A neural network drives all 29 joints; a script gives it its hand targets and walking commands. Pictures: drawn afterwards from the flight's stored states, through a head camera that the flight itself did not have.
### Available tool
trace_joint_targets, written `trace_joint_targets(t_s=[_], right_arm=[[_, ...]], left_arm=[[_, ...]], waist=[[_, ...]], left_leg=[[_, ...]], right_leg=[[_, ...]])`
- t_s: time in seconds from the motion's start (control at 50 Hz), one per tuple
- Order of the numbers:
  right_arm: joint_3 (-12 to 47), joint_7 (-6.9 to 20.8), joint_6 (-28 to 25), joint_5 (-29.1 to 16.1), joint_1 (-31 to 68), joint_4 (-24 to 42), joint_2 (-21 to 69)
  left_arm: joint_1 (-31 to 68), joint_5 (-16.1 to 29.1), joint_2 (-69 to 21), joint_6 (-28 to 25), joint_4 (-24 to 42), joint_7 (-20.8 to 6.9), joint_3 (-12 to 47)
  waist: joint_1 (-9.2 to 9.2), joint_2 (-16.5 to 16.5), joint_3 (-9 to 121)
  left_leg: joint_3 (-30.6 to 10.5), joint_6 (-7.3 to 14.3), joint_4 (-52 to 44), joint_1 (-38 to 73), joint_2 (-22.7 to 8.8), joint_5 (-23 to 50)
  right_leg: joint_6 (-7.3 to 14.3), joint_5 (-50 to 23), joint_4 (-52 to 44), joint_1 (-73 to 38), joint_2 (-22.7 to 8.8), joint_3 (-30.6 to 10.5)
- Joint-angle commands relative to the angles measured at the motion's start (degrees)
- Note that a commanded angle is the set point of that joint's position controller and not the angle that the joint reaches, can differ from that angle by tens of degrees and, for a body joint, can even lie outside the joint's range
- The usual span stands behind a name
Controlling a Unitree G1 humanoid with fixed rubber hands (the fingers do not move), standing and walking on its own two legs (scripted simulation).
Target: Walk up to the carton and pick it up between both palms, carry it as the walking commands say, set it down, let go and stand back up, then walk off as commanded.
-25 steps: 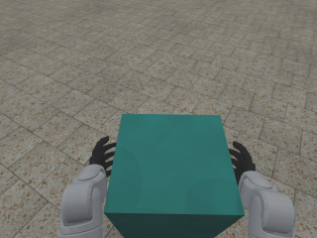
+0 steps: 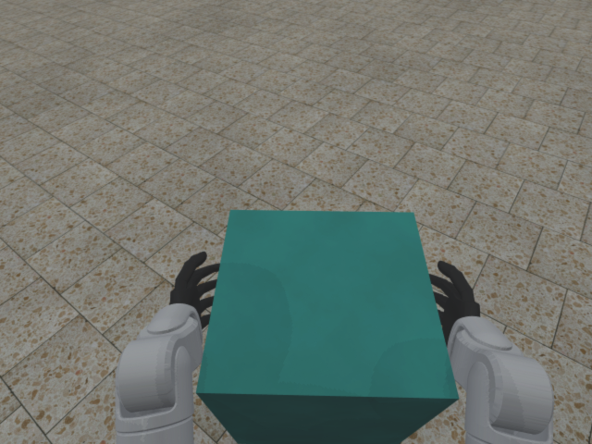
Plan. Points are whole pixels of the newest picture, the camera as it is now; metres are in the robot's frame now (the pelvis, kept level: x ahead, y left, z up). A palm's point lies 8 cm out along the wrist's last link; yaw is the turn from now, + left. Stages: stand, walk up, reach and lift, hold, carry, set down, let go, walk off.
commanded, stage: carry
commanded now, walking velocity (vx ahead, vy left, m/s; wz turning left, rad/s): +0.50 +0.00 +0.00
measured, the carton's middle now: (318, 337) +0.27 +0.00 +0.01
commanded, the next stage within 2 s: none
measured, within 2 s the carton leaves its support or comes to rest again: neither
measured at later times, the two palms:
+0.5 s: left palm (237, 144) +0.62 +0.16 +0.08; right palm (410, 153) +0.59 -0.16 +0.08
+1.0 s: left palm (249, 79) +0.90 +0.17 +0.07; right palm (382, 79) +0.89 -0.15 +0.08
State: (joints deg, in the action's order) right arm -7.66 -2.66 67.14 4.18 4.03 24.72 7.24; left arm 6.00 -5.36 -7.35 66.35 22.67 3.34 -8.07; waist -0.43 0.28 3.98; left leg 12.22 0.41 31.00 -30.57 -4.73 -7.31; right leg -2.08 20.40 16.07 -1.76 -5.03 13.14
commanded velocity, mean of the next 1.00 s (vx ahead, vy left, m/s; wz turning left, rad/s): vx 0.28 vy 0.00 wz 0.00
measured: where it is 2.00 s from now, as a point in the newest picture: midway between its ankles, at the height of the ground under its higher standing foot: (318, 331)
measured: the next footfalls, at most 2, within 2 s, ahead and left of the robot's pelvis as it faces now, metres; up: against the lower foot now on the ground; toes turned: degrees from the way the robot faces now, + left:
left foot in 0.04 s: +0.21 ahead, +0.11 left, +0.00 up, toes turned +13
right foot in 0.52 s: +0.54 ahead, -0.11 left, +0.00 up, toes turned -12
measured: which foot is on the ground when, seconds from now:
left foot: up 0.00-0.02, down 0.04-0.54, up 0.56-0.88, down 0.90-1.00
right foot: down 0.00-0.08, up 0.10-0.50, down 0.52-0.92, up 0.94-1.00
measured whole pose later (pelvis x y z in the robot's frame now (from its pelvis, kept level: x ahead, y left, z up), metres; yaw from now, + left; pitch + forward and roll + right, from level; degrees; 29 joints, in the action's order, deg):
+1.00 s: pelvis +0.63 +0.01 -0.01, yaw -2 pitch +2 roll +1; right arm -7.4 -2.6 66.3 4.3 5.7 21.5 7.3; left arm 7.7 -6.3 -7.0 67.6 21.9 3.2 -9.2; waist 0.2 2.7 2.5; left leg 12.9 5.2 27.7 -21.8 -0.8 -8.7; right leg -2.1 30.1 39.5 11.8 -3.9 5.4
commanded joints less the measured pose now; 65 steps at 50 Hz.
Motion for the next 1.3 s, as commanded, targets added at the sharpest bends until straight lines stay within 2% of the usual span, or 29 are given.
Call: trace_joint_targets(t_s=[0.0, 0.02, 0.04, 0.06, 0.08, 0.12, 0.16, 0.28, 0.38, 0.46, 0.48, 0.5, 0.52, 0.54, 0.56, 0.6, 0.66, 0.74, 0.8, 0.86, 0.88, 0.9, 0.92, 0.94, 0.96, 1.06, 1.1, 1.12, 1.28], right_arm=[[43.0, 11.9, 1.0, -20.3, 26.5, 0.5, 45.5], [42.6, 11.9, 1.2, -20.0, 25.0, -0.2, 45.0], [41.9, 11.8, 1.3, -19.2, 23.1, -0.8, 44.4], [41.6, 12.1, 0.8, -19.9, 22.9, -1.4, 45.0], [41.8, 12.4, 0.4, -20.9, 24.3, -0.6, 46.2], [42.0, 12.4, 0.0, -20.8, 26.2, 0.8, 49.1], [43.2, 12.8, -0.7, -21.9, 27.5, 1.8, 50.8], [43.9, 13.0, -1.3, -22.4, 25.3, 4.4, 47.2], [43.3, 13.4, 0.1, -21.3, 24.5, 2.9, 44.5], [43.6, 13.4, 1.2, -21.4, 25.4, 3.1, 43.5], [43.9, 13.4, 1.5, -21.4, 25.7, 3.0, 43.5], [43.6, 13.4, 1.7, -21.2, 27.0, 2.6, 43.3], [43.2, 13.5, 1.9, -21.1, 29.3, 2.5, 43.4], [44.0, 13.4, 2.3, -20.5, 26.7, 1.1, 43.4], [44.3, 13.4, 1.5, -20.9, 28.2, 0.7, 45.8], [43.8, 13.7, 0.9, -21.5, 29.5, 0.3, 48.7], [42.5, 12.6, -0.9, -20.2, 28.1, -0.2, 50.7], [43.5, 10.9, -1.7, -19.3, 23.4, 2.5, 49.3], [44.2, 10.9, -1.0, -19.5, 23.0, 3.8, 46.9], [44.6, 11.5, 0.1, -20.0, 23.7, 4.2, 45.5], [44.3, 11.8, 0.5, -19.8, 23.9, 3.4, 44.6], [43.1, 12.0, 0.9, -19.3, 22.5, 1.7, 43.5], [41.7, 12.4, 0.8, -19.6, 21.8, 0.1, 43.1], [41.0, 12.8, 0.7, -20.0, 21.2, -0.9, 43.7], [40.9, 13.0, 0.5, -20.0, 22.6, -0.6, 44.5], [41.7, 12.9, -0.1, -21.2, 27.3, 1.1, 47.1], [42.7, 13.0, 0.1, -21.3, 28.3, 1.7, 47.3], [42.5, 12.9, 0.3, -21.1, 28.7, 1.0, 46.9], [41.9, 12.8, 1.5, -20.4, 27.2, -1.9, 45.9]], left_arm=[[23.9, 21.8, -44.6, 1.8, 3.2, -13.9, 43.9], [23.4, 21.2, -44.1, 2.1, 2.9, -13.8, 44.1], [23.4, 20.4, -42.7, 2.3, 2.2, -13.9, 43.7], [25.8, 21.3, -44.1, 2.4, 4.4, -13.9, 44.7], [27.3, 21.3, -43.9, 2.3, 4.5, -14.1, 44.4], [26.8, 22.3, -47.4, 1.7, 2.7, -14.5, 44.2], [26.5, 22.7, -49.8, 0.6, 2.8, -14.3, 43.9], [24.1, 21.8, -48.0, 0.1, 5.0, -12.6, 44.7], [22.7, 20.9, -46.1, 1.4, 4.3, -12.5, 44.4], [23.2, 20.5, -45.4, 2.0, 3.5, -12.9, 44.1], [22.6, 20.1, -45.6, 2.3, 2.5, -13.0, 43.7], [21.9, 20.2, -46.2, 2.4, 1.9, -13.1, 43.5], [22.2, 20.3, -45.8, 2.4, 1.7, -13.2, 43.1], [21.1, 19.5, -45.8, 2.4, -1.6, -13.7, 42.5], [25.2, 21.0, -48.4, 2.0, 0.9, -13.9, 43.9], [26.6, 22.1, -50.8, 1.3, 2.4, -14.3, 44.7], [27.2, 23.7, -51.3, -0.1, 3.8, -15.1, 44.4], [24.1, 23.2, -47.7, -0.4, 6.0, -15.0, 43.9], [20.9, 22.0, -46.0, 0.0, 5.6, -14.6, 43.3], [21.2, 21.5, -45.3, 0.9, 5.4, -14.2, 43.8], [20.7, 20.9, -44.9, 1.4, 4.2, -14.0, 43.6], [20.8, 20.4, -44.3, 1.8, 3.2, -13.9, 43.6], [24.5, 21.4, -44.7, 2.2, 4.8, -13.9, 44.4], [25.1, 21.1, -44.9, 2.5, 4.7, -13.9, 44.6], [26.1, 20.9, -45.6, 2.6, 4.0, -14.0, 44.6], [27.7, 22.2, -48.0, 1.6, 4.0, -13.7, 44.9], [25.9, 21.6, -48.1, 1.7, 3.3, -13.7, 44.2], [25.5, 21.1, -48.2, 2.0, 2.1, -13.7, 44.1], [24.7, 21.1, -47.6, 3.1, -0.6, -13.6, 43.3]], waist=[[0.03, 7.8, 9.0], [1.10, 4.7, 13.2], [2.88, -1.0, 16.3], [2.77, -16.6, 19.2], [2.70, -18.2, 18.3], [2.34, -6.8, 16.4], [1.75, -2.0, 16.3], [2.09, -7.0, 11.4], [2.16, -9.2, 5.3], [1.56, -10.5, 7.1], [0.50, -8.4, 9.8], [-1.23, -6.6, 13.3], [-1.92, 4.1, 15.1], [-0.33, 21.2, 17.5], [0.00, 13.1, 18.6], [-0.20, 4.0, 16.1], [0.12, 5.4, 16.0], [-0.09, 9.5, 16.1], [-0.73, 10.7, 15.6], [0.11, 6.2, 15.2], [0.49, 3.1, 16.4], [0.95, -3.8, 17.0], [1.70, -12.6, 19.7], [1.86, -13.4, 20.2], [1.74, -10.6, 18.7], [0.40, -6.6, 19.0], [0.30, -1.8, 18.9], [0.60, 0.3, 17.5], [0.63, -0.6, 17.7]], left_leg=[[3.5, 1.1, -5.2, 12.5, 2.9, 0.4], [4.1, 1.9, -5.2, 24.1, 4.1, -2.7], [-8.4, 4.3, -8.1, 35.1, -3.9, -10.4], [-33.6, 10.6, -15.8, 47.4, -18.3, -14.1], [-39.9, 12.6, -17.6, 48.3, -20.6, -7.1], [-29.3, 11.5, -16.3, 41.9, -18.2, 4.9], [-19.8, 9.4, -17.7, 38.0, -16.0, 9.5], [-8.6, 8.8, -21.8, 38.9, -12.7, 7.7], [-1.4, 5.6, -21.2, 34.0, -9.5, 9.7], [0.6, 1.9, -9.9, 37.7, -8.7, 36.9], [1.8, 0.6, -1.1, 36.8, -7.2, 38.4], [1.5, -0.7, 10.9, 28.2, -5.5, 33.1], [-0.1, -2.1, 27.7, 13.4, -1.7, 17.0], [-4.8, -2.4, 40.3, -2.7, 6.6, -16.4], [-11.9, 0.0, 47.3, -6.3, 2.1, -17.3], [-12.6, 0.2, 43.8, -4.9, -1.4, -14.0], [-8.2, -0.7, 27.1, 0.9, -0.8, -10.5], [-3.4, -0.9, 9.2, 3.9, 2.9, -6.7], [-1.7, -1.1, -0.3, 7.7, 4.4, 0.0], [-0.9, -0.9, -10.4, 20.7, 3.1, 13.7], [-3.7, -0.5, -9.6, 28.2, -1.3, 22.2], [-11.3, 1.4, -8.2, 34.6, -9.7, 39.0], [-20.1, 8.7, -7.6, 40.4, -16.5, 45.4], [-23.3, 11.6, -8.7, 40.0, -18.1, 40.9], [-21.5, 11.4, -10.3, 37.4, -16.6, 35.8], [-10.7, 4.2, -11.8, 29.3, -9.8, 21.3], [-8.0, 2.0, -9.1, 26.4, -7.3, 15.6], [-7.6, 1.4, -8.0, 25.7, -6.4, 16.8], [-6.7, 1.3, 0.1, 27.2, -5.8, 34.3]], right_leg=[[4.3, -34.0, 7.1, -1.0, -9.6, 0.1], [2.9, -32.9, 17.5, 3.6, -7.0, 2.3], [0.4, -25.1, 31.2, 13.5, -4.0, 1.6], [-1.6, -0.3, 48.1, 30.6, 3.5, -0.7], [-0.1, 7.8, 56.7, 39.7, 3.3, -8.6], [1.1, 2.8, 57.9, 41.0, -1.7, -13.1], [0.7, -0.8, 49.6, 37.9, -4.1, -13.0], [-0.3, -9.9, 33.6, 41.1, -2.6, -7.0], [0.9, -17.2, 20.8, 34.0, 0.3, -2.1], [3.0, -15.7, 14.5, 24.0, 5.1, 1.1], [3.5, -17.2, 10.0, 16.6, 6.6, 2.2], [4.7, -15.8, 8.7, 3.3, 4.6, 0.0], [6.8, -6.8, 5.1, -6.4, -7.5, -20.1], [14.9, -8.0, -2.9, -14.0, -19.8, -44.8], [15.5, -15.8, -2.7, -12.9, -20.4, -40.8], [14.1, -33.5, -0.3, -5.9, -17.0, -26.4], [9.7, -42.3, -0.3, -0.9, -12.0, -12.4], [8.7, -56.8, 2.2, -2.2, -8.9, -4.4], [7.1, -52.6, 4.8, -2.6, -8.1, -2.9], [2.9, -36.2, 13.1, 4.6, -5.4, -0.8], [1.2, -25.4, 16.3, 10.4, -3.7, -0.9], [-0.8, -7.8, 21.1, 16.6, -0.9, -1.6], [-1.3, 7.3, 25.7, 21.3, 1.5, -6.1], [-0.5, 13.1, 28.5, 23.5, 1.1, -8.8], [0.0, 14.0, 28.0, 24.2, 0.9, -9.7], [-0.5, -5.1, 8.3, 12.7, -0.8, -6.4], [0.2, -14.4, 6.7, 9.2, -4.3, -7.9], [0.6, -17.3, 8.3, 9.6, -4.8, -7.9], [0.5, -33.7, 13.3, 10.3, -4.5, -6.7]])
